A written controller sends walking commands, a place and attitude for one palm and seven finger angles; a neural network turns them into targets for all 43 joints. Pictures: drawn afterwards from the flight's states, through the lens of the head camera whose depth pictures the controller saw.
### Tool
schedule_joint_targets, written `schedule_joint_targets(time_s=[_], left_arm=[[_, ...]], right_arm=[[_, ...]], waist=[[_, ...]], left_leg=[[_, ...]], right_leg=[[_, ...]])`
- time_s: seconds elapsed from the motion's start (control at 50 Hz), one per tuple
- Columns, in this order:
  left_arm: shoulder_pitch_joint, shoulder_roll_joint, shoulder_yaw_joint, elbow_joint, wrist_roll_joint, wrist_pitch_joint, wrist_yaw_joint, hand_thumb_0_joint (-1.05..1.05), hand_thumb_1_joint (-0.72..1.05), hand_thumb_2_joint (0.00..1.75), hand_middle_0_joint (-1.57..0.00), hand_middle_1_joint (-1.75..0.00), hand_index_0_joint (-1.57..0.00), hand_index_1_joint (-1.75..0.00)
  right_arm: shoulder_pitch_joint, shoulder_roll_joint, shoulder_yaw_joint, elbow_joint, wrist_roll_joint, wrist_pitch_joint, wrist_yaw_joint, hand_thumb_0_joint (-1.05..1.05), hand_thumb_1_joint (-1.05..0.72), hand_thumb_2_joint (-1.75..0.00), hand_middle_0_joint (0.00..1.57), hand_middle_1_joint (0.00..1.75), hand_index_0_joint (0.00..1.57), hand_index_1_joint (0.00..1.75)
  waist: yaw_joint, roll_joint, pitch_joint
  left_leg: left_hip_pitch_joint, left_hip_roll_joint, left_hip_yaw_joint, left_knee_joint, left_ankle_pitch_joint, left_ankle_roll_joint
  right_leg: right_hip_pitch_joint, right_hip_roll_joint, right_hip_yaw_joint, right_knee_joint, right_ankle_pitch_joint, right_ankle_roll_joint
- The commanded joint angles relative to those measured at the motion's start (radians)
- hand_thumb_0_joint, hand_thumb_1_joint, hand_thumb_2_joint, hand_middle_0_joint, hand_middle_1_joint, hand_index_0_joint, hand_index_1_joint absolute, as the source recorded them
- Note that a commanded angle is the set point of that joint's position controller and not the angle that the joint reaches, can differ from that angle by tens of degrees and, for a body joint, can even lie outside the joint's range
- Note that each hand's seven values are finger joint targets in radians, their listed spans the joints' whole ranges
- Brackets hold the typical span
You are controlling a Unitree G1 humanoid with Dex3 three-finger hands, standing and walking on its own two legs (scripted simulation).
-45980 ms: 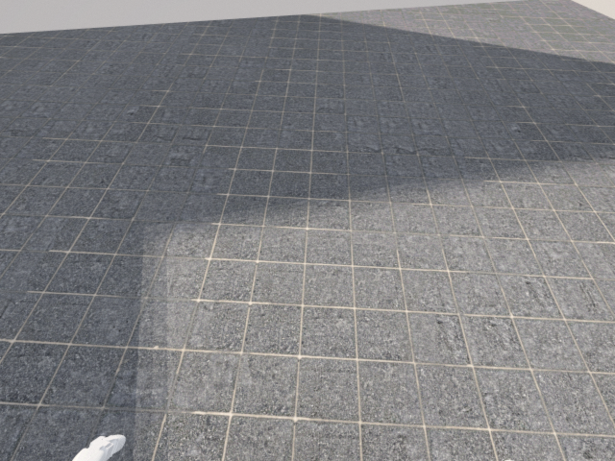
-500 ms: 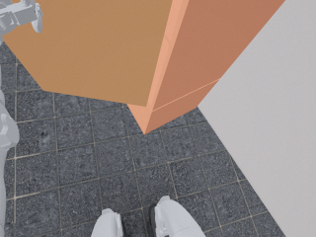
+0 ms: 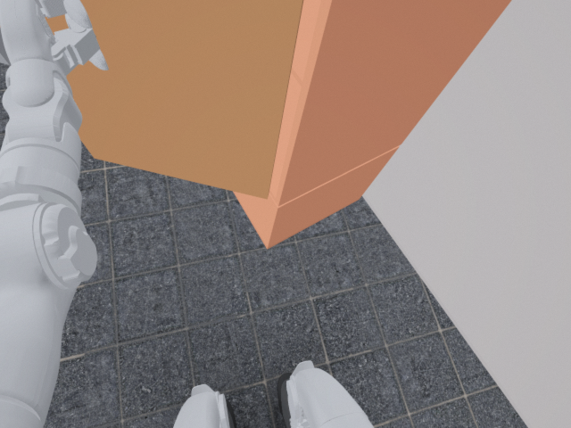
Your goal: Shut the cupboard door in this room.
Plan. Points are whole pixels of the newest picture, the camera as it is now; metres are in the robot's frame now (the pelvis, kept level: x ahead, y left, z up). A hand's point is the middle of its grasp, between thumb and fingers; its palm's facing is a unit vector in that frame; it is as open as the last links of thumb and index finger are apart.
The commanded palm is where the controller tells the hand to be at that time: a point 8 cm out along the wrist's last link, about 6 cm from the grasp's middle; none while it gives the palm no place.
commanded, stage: pull the fist back off the door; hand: left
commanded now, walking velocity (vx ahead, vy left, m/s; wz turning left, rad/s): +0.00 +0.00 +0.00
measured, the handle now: out of the picture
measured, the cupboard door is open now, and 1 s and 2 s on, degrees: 47 47 47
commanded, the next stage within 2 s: draw the hand back to the body in 0.54 s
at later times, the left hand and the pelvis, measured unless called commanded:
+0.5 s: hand (91, 99) +0.50 +0.14 +0.11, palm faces +0.13 -0.99 -0.01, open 3.1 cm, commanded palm +0.48 +0.19 +0.11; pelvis +0.00 +0.00 +0.02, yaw +2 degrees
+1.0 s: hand (25, 147) +0.43 +0.18 +0.14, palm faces +0.16 -0.99 +0.00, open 3.1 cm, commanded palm +0.38 +0.22 +0.15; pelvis +0.01 -0.01 +0.04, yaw +0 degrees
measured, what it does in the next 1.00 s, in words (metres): stands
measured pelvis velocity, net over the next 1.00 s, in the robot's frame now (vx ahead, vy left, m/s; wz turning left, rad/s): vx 0.01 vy -0.01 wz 0.01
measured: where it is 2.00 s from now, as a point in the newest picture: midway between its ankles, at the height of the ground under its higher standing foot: outside the picture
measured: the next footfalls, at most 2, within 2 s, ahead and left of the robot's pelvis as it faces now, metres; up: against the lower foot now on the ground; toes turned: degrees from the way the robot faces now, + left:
none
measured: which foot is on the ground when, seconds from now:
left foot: down 0.00-1.00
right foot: down 0.00-1.00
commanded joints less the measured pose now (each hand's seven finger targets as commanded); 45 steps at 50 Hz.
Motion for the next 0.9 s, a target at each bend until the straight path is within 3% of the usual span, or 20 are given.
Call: schedule_joint_targets(time_s=[0.0, 0.08, 0.14, 0.2, 0.24, 0.3, 0.32, 0.34, 0.36, 0.4, 0.44, 0.5, 0.52, 0.6, 0.62, 0.64, 0.7, 0.74, 0.82, 0.88], left_arm=[[-0.493, 0.308, 0.118, -0.215, -0.055, -0.076, -0.014, 0.0, 0.9, 0.9, -1.3, -1.5, -1.3, -1.5], [-0.311, 0.256, 0.093, -0.247, -0.024, -0.174, 0.026, 0.0, 0.9, 0.9, -1.3, -1.5, -1.3, -1.5], [-0.16, 0.168, 0.038, -0.194, -0.019, -0.188, 0.015, 0.0, 0.9, 0.9, -1.3, -1.5, -1.3, -1.5], [-0.096, 0.069, -0.013, -0.201, -0.077, -0.162, -0.034, 0.0, 0.9, 0.9, -1.3, -1.5, -1.3, -1.5], [-0.107, 0.021, -0.038, -0.274, -0.12, -0.159, -0.061, 0.0, 0.9, 0.9, -1.3, -1.5, -1.3, -1.5], [-0.215, -0.05, -0.092, -0.386, -0.161, -0.201, -0.058, 0.0, 0.9, 0.9, -1.3, -1.5, -1.3, -1.5], [-0.223, -0.036, -0.075, -0.411, -0.16, -0.223, -0.046, 0.0, 0.9, 0.9, -1.3, -1.5, -1.3, -1.5], [-0.258, -0.062, -0.109, -0.437, -0.153, -0.244, -0.036, 0.0, 0.9, 0.9, -1.3, -1.5, -1.3, -1.5], [-0.266, -0.043, -0.093, -0.434, -0.145, -0.261, -0.02, 0.0, 0.9, 0.9, -1.3, -1.5, -1.3, -1.5], [-0.3, -0.046, -0.119, -0.429, -0.119, -0.282, 0.005, 0.0, 0.9, 0.9, -1.3, -1.5, -1.3, -1.5], [-0.268, -0.061, -0.128, -0.393, -0.095, -0.284, 0.024, 0.0, 0.9, 0.9, -1.3, -1.5, -1.3, -1.5], [-0.264, 0.012, -0.083, -0.282, -0.077, -0.25, 0.041, 0.0, 0.9, 0.9, -1.3, -1.5, -1.3, -1.5], [-0.28, 0.002, -0.094, -0.261, -0.076, -0.236, 0.042, 0.0, 0.9, 0.9, -1.3, -1.5, -1.3, -1.5], [-0.248, 0.049, -0.035, -0.196, -0.095, -0.21, 0.039, 0.0, 0.9, 0.9, -1.3, -1.5, -1.3, -1.5], [-0.277, 0.036, -0.057, -0.21, -0.097, -0.215, 0.031, 0.0, 0.9, 0.9, -1.3, -1.5, -1.3, -1.5], [-0.273, 0.03, -0.053, -0.216, -0.101, -0.222, 0.025, 0.0, 0.9, 0.9, -1.3, -1.5, -1.3, -1.5], [-0.07, 0.082, 0.017, -0.321, -0.122, -0.256, -0.01, 0.0, 0.9, 0.9, -1.3, -1.5, -1.3, -1.5], [0.046, 0.072, 0.009, -0.423, -0.133, -0.258, -0.043, 0.0, 0.9, 0.9, -1.3, -1.5, -1.3, -1.5], [0.238, -0.009, -0.038, -0.55, -0.193, -0.174, -0.093, 0.0, 0.9, 0.9, -1.3, -1.5, -1.3, -1.5], [0.276, -0.06, -0.077, -0.731, -0.247, -0.125, -0.108, 0.0, 0.9, 0.9, -1.3, -1.5, -1.3, -1.5]], right_arm=[[0.256, -0.233, -0.087, -0.025, 0.014, -0.001, -0.037, 0.0, -0.9, -0.9, 0.2, 0.3, 0.2, 0.3], [0.227, -0.209, -0.087, -0.046, 0.006, -0.017, -0.025, 0.0, -0.9, -0.9, 0.2, 0.3, 0.2, 0.3], [0.213, -0.211, -0.098, -0.049, 0.012, -0.012, -0.016, 0.0, -0.9, -0.9, 0.2, 0.3, 0.2, 0.3], [0.202, -0.217, -0.114, -0.059, 0.03, -0.001, -0.022, 0.0, -0.9, -0.9, 0.2, 0.3, 0.2, 0.3], [0.178, -0.213, -0.12, -0.067, 0.041, 0.005, -0.028, 0.0, -0.9, -0.9, 0.2, 0.3, 0.2, 0.3], [0.146, -0.204, -0.123, -0.059, 0.044, -0.001, -0.039, 0.0, -0.9, -0.9, 0.2, 0.3, 0.2, 0.3], [0.133, -0.206, -0.126, -0.051, 0.042, -0.006, -0.04, 0.0, -0.9, -0.9, 0.2, 0.3, 0.2, 0.3], [0.116, -0.201, -0.125, -0.044, 0.042, -0.011, -0.041, 0.0, -0.9, -0.9, 0.2, 0.3, 0.2, 0.3], [0.109, -0.201, -0.124, -0.034, 0.04, -0.015, -0.043, 0.0, -0.9, -0.9, 0.2, 0.3, 0.2, 0.3], [0.096, -0.202, -0.122, -0.019, 0.04, -0.02, -0.047, 0.0, -0.9, -0.9, 0.2, 0.3, 0.2, 0.3], [0.075, -0.197, -0.121, -0.014, 0.037, -0.026, -0.045, 0.0, -0.9, -0.9, 0.2, 0.3, 0.2, 0.3], [0.068, -0.211, -0.112, -0.008, 0.04, -0.02, -0.055, 0.0, -0.9, -0.9, 0.2, 0.3, 0.2, 0.3], [0.056, -0.209, -0.108, -0.015, 0.044, -0.021, -0.057, 0.0, -0.9, -0.9, 0.2, 0.3, 0.2, 0.3], [0.044, -0.215, -0.1, -0.038, 0.044, -0.025, -0.066, 0.0, -0.9, -0.9, 0.2, 0.3, 0.2, 0.3], [0.04, -0.212, -0.097, -0.041, 0.045, -0.028, -0.067, 0.0, -0.9, -0.9, 0.2, 0.3, 0.2, 0.3], [0.044, -0.21, -0.099, -0.042, 0.043, -0.031, -0.067, 0.0, -0.9, -0.9, 0.2, 0.3, 0.2, 0.3], [0.044, -0.208, -0.107, -0.087, 0.047, -0.028, -0.064, 0.0, -0.9, -0.9, 0.2, 0.3, 0.2, 0.3], [0.033, -0.196, -0.107, -0.113, 0.058, -0.022, -0.06, 0.0, -0.9, -0.9, 0.2, 0.3, 0.2, 0.3], [-0.006, -0.188, -0.112, -0.146, 0.095, -0.01, -0.068, 0.0, -0.9, -0.9, 0.2, 0.3, 0.2, 0.3], [-0.049, -0.179, -0.115, -0.161, 0.112, -0.022, -0.085, 0.0, -0.9, -0.9, 0.2, 0.3, 0.2, 0.3]], waist=[[0.017, 0.12, -0.585], [0.057, 0.105, -0.515], [0.069, 0.054, -0.442], [0.07, -0.01, -0.435], [0.079, 0.012, -0.459], [0.057, 0.032, -0.432], [0.068, 0.055, -0.455], [0.054, 0.073, -0.448], [0.062, 0.078, -0.452], [0.047, 0.085, -0.434], [0.063, 0.11, -0.446], [0.051, 0.035, -0.406], [0.043, 0.022, -0.396], [0.059, -0.032, -0.405], [0.047, -0.03, -0.423], [0.055, -0.033, -0.437], [0.149, 0.009, -0.606], [0.191, 0.038, -0.639], [0.195, -0.071, -0.463], [0.201, -0.068, -0.397]], left_leg=[[0.436, -0.014, -0.067, -0.119, 0.524, -0.009], [0.421, -0.019, -0.043, -0.131, 0.551, -0.01], [0.398, -0.021, -0.028, -0.152, 0.536, -0.01], [0.43, -0.026, -0.018, -0.179, 0.539, -0.008], [0.473, -0.028, -0.016, -0.185, 0.555, -0.011], [0.535, -0.025, -0.027, -0.185, 0.524, -0.012], [0.56, -0.025, -0.037, -0.179, 0.513, -0.016], [0.576, -0.022, -0.041, -0.175, 0.503, -0.019], [0.575, -0.023, -0.048, -0.17, 0.487, -0.021], [0.583, -0.021, -0.06, -0.169, 0.458, -0.024], [0.585, -0.025, -0.069, -0.172, 0.452, -0.033], [0.507, -0.03, -0.066, -0.182, 0.384, -0.025], [0.477, -0.035, -0.062, -0.188, 0.355, -0.021], [0.424, -0.041, -0.051, -0.19, 0.329, -0.014], [0.42, -0.042, -0.049, -0.187, 0.334, -0.013], [0.425, -0.042, -0.049, -0.181, 0.355, -0.013], [0.516, -0.043, -0.029, -0.181, 0.515, -0.02], [0.554, -0.039, -0.021, -0.192, 0.614, -0.025], [0.516, -0.034, 0.008, -0.256, 0.552, -0.005], [0.554, -0.037, 0.018, -0.305, 0.49, 0.0]], right_leg=[[0.392, 0.019, 0.06, -0.101, 0.45, 0.01], [0.41, 0.015, 0.066, -0.096, 0.485, 0.007], [0.426, 0.012, 0.066, -0.11, 0.49, 0.008], [0.466, 0.011, 0.062, -0.135, 0.512, 0.01], [0.469, 0.012, 0.061, -0.139, 0.522, 0.012], [0.411, 0.012, 0.057, -0.149, 0.468, 0.016], [0.39, 0.013, 0.057, -0.142, 0.443, 0.015], [0.362, 0.01, 0.056, -0.138, 0.42, 0.014], [0.349, 0.008, 0.056, -0.129, 0.397, 0.012], [0.308, 0.002, 0.052, -0.117, 0.349, 0.011], [0.293, -0.003, 0.048, -0.104, 0.326, 0.006], [0.312, -0.009, 0.054, -0.109, 0.301, 0.009], [0.318, -0.012, 0.06, -0.114, 0.293, 0.012], [0.372, -0.013, 0.07, -0.121, 0.3, 0.012], [0.379, -0.016, 0.076, -0.118, 0.313, 0.016], [0.389, -0.015, 0.076, -0.113, 0.333, 0.015], [0.517, -0.009, 0.078, -0.093, 0.469, 0.006], [0.574, -0.007, 0.078, -0.096, 0.545, 0.005], [0.641, 0.002, 0.072, -0.172, 0.56, 0.013], [0.676, 0.001, 0.07, -0.222, 0.538, 0.014]])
